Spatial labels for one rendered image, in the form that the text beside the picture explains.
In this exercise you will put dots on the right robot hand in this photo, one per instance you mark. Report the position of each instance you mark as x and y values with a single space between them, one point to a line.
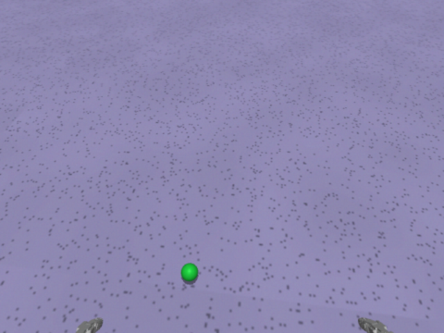
371 326

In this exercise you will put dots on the ball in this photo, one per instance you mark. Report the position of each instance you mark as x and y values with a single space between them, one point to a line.
189 272

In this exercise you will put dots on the left robot hand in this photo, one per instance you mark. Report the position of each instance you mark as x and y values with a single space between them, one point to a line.
91 326

